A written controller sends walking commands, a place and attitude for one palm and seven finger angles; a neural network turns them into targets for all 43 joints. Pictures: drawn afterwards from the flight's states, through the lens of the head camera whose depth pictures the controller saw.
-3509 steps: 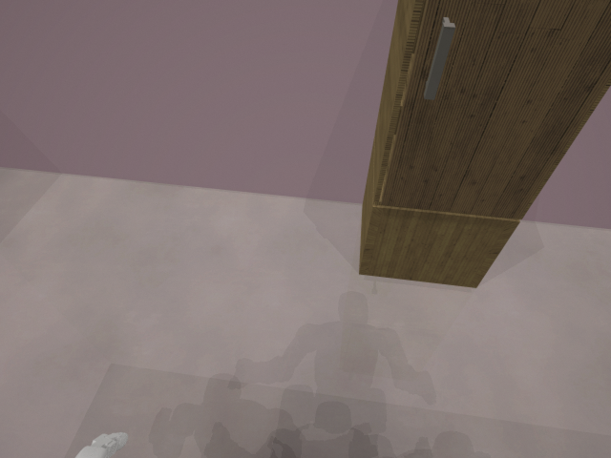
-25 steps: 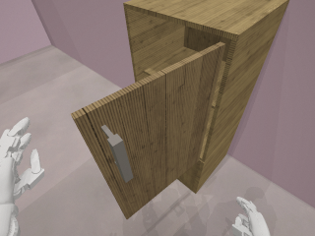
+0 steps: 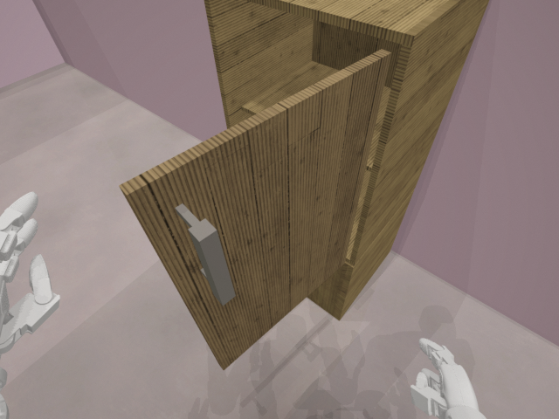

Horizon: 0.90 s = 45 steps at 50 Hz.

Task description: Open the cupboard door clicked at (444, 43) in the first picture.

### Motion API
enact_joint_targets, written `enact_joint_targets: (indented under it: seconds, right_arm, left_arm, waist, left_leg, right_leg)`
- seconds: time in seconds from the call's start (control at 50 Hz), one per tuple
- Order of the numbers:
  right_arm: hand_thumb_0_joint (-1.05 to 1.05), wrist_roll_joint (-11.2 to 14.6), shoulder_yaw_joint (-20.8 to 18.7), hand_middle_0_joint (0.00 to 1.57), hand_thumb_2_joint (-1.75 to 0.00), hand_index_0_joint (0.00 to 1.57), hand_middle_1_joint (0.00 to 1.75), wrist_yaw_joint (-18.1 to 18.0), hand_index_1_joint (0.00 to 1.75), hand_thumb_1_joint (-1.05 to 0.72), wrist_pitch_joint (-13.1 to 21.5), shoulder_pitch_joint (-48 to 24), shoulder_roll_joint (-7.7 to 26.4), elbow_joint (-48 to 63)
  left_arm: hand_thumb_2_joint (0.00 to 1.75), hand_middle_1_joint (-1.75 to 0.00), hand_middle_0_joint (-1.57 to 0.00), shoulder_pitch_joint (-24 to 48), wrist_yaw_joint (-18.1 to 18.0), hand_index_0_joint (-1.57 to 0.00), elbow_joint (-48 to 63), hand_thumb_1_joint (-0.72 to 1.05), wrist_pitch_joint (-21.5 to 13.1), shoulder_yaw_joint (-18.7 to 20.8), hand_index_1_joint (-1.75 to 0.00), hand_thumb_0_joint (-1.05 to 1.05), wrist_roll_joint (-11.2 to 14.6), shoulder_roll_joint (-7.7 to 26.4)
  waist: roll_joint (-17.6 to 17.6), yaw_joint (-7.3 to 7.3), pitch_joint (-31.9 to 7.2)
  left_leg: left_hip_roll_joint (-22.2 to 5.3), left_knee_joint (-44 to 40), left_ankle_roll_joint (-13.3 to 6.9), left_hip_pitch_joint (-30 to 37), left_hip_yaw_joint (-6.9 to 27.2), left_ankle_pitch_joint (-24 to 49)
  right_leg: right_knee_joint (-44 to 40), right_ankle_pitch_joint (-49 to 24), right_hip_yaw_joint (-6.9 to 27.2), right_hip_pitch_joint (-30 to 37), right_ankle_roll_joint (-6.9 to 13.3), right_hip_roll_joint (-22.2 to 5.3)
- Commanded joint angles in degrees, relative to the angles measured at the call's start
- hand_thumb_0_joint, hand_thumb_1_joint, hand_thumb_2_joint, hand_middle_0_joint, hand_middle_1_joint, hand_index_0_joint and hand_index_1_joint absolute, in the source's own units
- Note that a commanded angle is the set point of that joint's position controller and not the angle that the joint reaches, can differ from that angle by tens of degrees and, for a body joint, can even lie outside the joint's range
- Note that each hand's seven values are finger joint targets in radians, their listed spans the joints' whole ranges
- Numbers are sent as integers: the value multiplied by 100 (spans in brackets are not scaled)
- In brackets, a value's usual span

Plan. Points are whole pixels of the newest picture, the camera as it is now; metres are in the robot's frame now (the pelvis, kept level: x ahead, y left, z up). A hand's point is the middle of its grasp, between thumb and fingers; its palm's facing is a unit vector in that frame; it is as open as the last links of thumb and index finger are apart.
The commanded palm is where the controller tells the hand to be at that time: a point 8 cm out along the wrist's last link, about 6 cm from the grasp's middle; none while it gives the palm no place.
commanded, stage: step back with the hand held close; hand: left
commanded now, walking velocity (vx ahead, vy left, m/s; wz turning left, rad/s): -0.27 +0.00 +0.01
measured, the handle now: (205, 256) +0.28 +0.12 +0.12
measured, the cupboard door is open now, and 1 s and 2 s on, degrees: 82 82 82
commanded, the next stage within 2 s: stop stepping back and stand still in 0.78 s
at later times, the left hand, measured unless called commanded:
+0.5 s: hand out of the picture +0.09 +0.30 +0.15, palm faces +0.43 -0.77 -0.47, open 7.4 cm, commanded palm +0.04 +0.34 +0.17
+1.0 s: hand out of the picture +0.00 +0.29 +0.16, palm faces +0.32 -0.81 -0.49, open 7.4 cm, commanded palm -0.06 +0.34 +0.17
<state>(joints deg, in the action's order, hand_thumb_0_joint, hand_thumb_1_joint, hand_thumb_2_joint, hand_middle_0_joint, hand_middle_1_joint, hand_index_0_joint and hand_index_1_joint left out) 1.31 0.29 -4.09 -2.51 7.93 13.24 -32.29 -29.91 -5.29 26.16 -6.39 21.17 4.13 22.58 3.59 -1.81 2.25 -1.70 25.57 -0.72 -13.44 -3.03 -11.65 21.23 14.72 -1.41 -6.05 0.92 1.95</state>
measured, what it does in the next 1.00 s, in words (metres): walks backwards: left foot, then right foot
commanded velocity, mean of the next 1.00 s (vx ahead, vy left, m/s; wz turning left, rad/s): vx -0.24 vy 0.01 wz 0.01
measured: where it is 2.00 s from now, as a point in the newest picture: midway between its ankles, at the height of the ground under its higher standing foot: outside the picture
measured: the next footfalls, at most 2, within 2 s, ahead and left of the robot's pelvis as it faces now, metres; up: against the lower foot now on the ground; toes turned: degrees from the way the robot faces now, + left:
left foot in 0.56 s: -0.01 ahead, +0.14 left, +0.00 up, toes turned +2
right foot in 0.98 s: -0.27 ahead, -0.05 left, +0.00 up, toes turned -3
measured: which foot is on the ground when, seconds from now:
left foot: down 0.00-0.44, up 0.46-0.54, down 0.56-0.98, up 1.00-1.00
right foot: down 0.00-0.58, up 0.60-0.96, down 0.98-1.00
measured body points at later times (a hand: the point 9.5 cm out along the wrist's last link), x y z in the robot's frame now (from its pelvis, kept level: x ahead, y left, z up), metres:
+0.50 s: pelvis -0.10 +0.04 -0.02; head -0.08 +0.04 +0.43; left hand +0.06 +0.34 +0.17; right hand +0.08 -0.19 -0.10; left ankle -0.01 +0.12 -0.73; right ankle -0.04 -0.10 -0.74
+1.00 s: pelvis -0.21 +0.04 -0.01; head -0.18 +0.05 +0.44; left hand -0.02 +0.33 +0.19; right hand -0.03 -0.18 -0.09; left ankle -0.06 +0.13 -0.74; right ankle -0.31 -0.04 -0.75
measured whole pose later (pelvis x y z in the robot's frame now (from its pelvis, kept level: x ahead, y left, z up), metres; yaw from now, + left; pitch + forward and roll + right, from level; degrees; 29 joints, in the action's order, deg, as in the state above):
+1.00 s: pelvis -0.21 +0.04 -0.01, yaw -2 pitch +3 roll -1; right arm -0.2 1.1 -2.1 5.1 8.6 9.9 -34.0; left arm -32.9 -7.7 32.8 -10.5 24.1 4.9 26.5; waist 0.3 -0.4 0.9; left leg -0.8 23.8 -0.5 -28.5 -3.2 -2.5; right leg 21.7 18.9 -2.9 -5.1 2.7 3.4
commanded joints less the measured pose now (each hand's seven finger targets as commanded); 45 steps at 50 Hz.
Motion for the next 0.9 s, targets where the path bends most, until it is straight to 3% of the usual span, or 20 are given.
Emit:
enact_joint_targets:
  seconds: [0.0, 0.06, 0.12, 0.26, 0.3, 0.34, 0.38, 0.42, 0.46, 0.5, 0.52, 0.54, 0.56, 0.58, 0.6, 0.62, 0.66, 0.7, 0.8, 0.88]
  right_arm:
    - [0, 4, -317, 20, -90, 20, 30, -126, 30, -90, 138, -452, 631, 971]
    - [0, 25, -305, 20, -90, 20, 30, -155, 30, -90, 168, -424, 615, 1098]
    - [0, 14, -305, 20, -90, 20, 30, -186, 30, -90, 268, -408, 633, 1138]
    - [0, -15, -355, 20, -90, 20, 30, -136, 30, -90, 566, -245, 748, 1140]
    - [0, -29, -383, 20, -90, 20, 30, -133, 30, -90, 634, -237, 787, 1113]
    - [0, -10, -394, 20, -90, 20, 30, -105, 30, -90, 681, -168, 748, 1084]
    - [0, -17, -418, 20, -90, 20, 30, -80, 30, -90, 716, -88, 687, 1037]
    - [0, -37, -431, 20, -90, 20, 30, -66, 30, -90, 737, 57, 619, 817]
    - [0, -98, -368, 20, -90, 20, 30, -72, 30, -90, 797, -52, 554, 727]
    - [0, -111, -295, 20, -90, 20, 30, -110, 30, -90, 815, -70, 534, 698]
    - [0, -106, -310, 20, -90, 20, 30, -163, 30, -90, 836, -53, 650, 693]
    - [0, -104, -290, 20, -90, 20, 30, -212, 30, -90, 917, -145, 770, 772]
    - [0, -157, -277, 20, -90, 20, 30, -233, 30, -90, 1016, -161, 791, 814]
    - [0, -233, -279, 20, -90, 20, 30, -202, 30, -90, 1131, 0, 583, 716]
    - [0, -271, -294, 20, -90, 20, 30, -156, 30, -90, 1233, 24, 525, 535]
    - [0, -270, -350, 20, -90, 20, 30, -86, 30, -90, 1252, 80, 528, 563]
    - [0, -205, -429, 20, -90, 20, 30, 13, 30, -90, 1259, 86, 565, 516]
    - [0, -141, -440, 20, -90, 20, 30, 75, 30, -90, 1259, -24, 560, 547]
    - [0, -196, -349, 20, -90, 20, 30, 99, 30, -90, 1199, -48, 533, 482]
    - [0, -207, -304, 20, -90, 20, 30, 92, 30, -90, 1111, -68, 516, 496]
  left_arm:
    - [90, -30, -20, -241, -177, -20, 1024, 90, -225, 794, -30, 0, 25, 1145]
    - [90, -30, -20, -126, -238, -20, 1438, 90, -285, 881, -30, 0, 18, 1291]
    - [90, -30, -20, -95, -315, -20, 1729, 90, -381, 993, -30, 0, 5, 1397]
    - [90, -30, -20, -305, -381, -20, 1534, 90, -611, 1043, -30, 0, -109, 1087]
    - [90, -30, -20, -331, -391, -20, 1357, 90, -638, 1061, -30, 0, -139, 1030]
    - [90, -30, -20, -289, -394, -20, 1313, 90, -662, 1014, -30, 0, -156, 983]
    - [90, -30, -20, -248, -404, -20, 1388, 90, -699, 948, -30, 0, -144, 1018]
    - [90, -30, -20, -50, -464, -20, 1589, 90, -738, 804, -30, 0, -118, 1024]
    - [90, -30, -20, 171, -511, -20, 1609, 90, -725, 830, -30, 0, -180, 1077]
    - [90, -30, -20, 448, -522, -20, 1655, 90, -661, 798, -30, 0, -198, 1088]
    - [90, -30, -20, 592, -530, -20, 1763, 90, -683, 868, -30, 0, -188, 1175]
    - [90, -30, -20, 645, -535, -20, 1928, 90, -784, 870, -30, 0, -178, 1120]
    - [90, -30, -20, 682, -587, -20, 2100, 90, -887, 1047, -30, 0, -229, 1210]
    - [90, -30, -20, 731, -607, -20, 2087, 90, -953, 1069, -30, 0, -226, 1219]
    - [90, -30, -20, 499, -594, -20, 1962, 90, -1039, 1266, -30, 0, -231, 1412]
    - [90, -30, -20, 403, -573, -20, 1958, 90, -1044, 1150, -30, 0, -211, 1201]
    - [90, -30, -20, 139, -553, -20, 2039, 90, -950, 1050, -30, 0, -136, 1073]
    - [90, -30, -20, -195, -539, -20, 2060, 90, -866, 964, -30, 0, -110, 962]
    - [90, -30, -20, -265, -509, -20, 1796, 90, -698, 833, -30, 0, -26, 952]
    - [90, -30, -20, -260, -442, -20, 1740, 90, -715, 936, -30, 0, 81, 1159]
  waist:
    - [-269, 39, -1150]
    - [-298, 39, -1171]
    - [102, 9, -1146]
    - [675, 63, -619]
    - [702, 59, -463]
    - [358, 94, -444]
    - [-417, 148, -469]
    - [-1349, 225, -608]
    - [-1463, 203, -641]
    - [-1256, 275, -487]
    - [-759, 317, -262]
    - [608, 231, -171]
    - [1732, 134, -360]
    - [1534, 180, -482]
    - [1391, 173, -836]
    - [874, 188, -815]
    - [482, 201, -1012]
    - [718, 152, -1101]
    - [1020, 219, -897]
    - [940, 103, -1229]
  left_leg:
    - [-323, 190, -188, 995, 269, 2256]
    - [-390, 115, -180, 802, 362, 2116]
    - [-496, -123, -223, 463, 565, 1659]
    - [-891, -1247, -421, -1651, 1145, -1867]
    - [-928, -1382, -437, -2112, 1204, -2385]
    - [-816, -1144, -368, -2125, 1102, -2451]
    - [-320, -149, -146, -1248, 740, -1991]
    - [144, 1993, 86, 130, 386, -1064]
    - [109, 2635, 29, -14, 493, -1160]
    - [1, 1495, -5, 135, 478, -982]
    - [-93, 357, -38, 53, 606, -854]
    - [-675, -723, -272, -426, 1440, -890]
    - [-1533, -1357, -609, -986, 2513, -637]
    - [-1699, -1363, -881, -944, 2580, 218]
    - [-1811, -1514, -808, -1001, 2575, -422]
    - [-1712, -1296, -860, -925, 2544, -117]
    - [-1502, -952, -850, -232, 1926, 806]
    - [-1298, -1011, -696, 77, 1518, 692]
    - [-1168, -1945, -407, -116, 1424, -832]
    - [-770, -1891, 90, 36, 880, -773]
  right_leg:
    - [37, -2899, 365, -488, -303, -697]
    - [167, -2457, 395, -533, -212, -613]
    - [338, -1616, 374, -497, -172, -492]
    - [1159, 128, 210, 166, -115, -178]
    - [1270, 351, 172, 291, -87, -130]
    - [1055, 645, 263, 107, -4, -200]
    - [12, 1515, 874, -1027, 231, -607]
    - [-882, 1868, 1792, -2573, 707, -1664]
    - [-676, 675, 1641, -2506, 751, -1884]
    - [-234, 421, 1116, -2380, 449, -1535]
    - [276, 498, 860, -2304, 217, -1169]
    - [1271, 615, 442, -2051, -84, -516]
    - [2586, 1064, 98, -1582, -236, -39]
    - [3617, 1527, 398, -1633, -157, 94]
    - [4267, 1658, 655, -1505, -140, 51]
    - [4348, 1552, 702, -1515, -128, 61]
    - [4094, 1314, 579, -1741, -206, 61]
    - [3666, 1241, 328, -1686, -237, 101]
    - [2175, 1481, -126, -946, -153, 286]
    - [81, 1034, -383, 28, 65, 364]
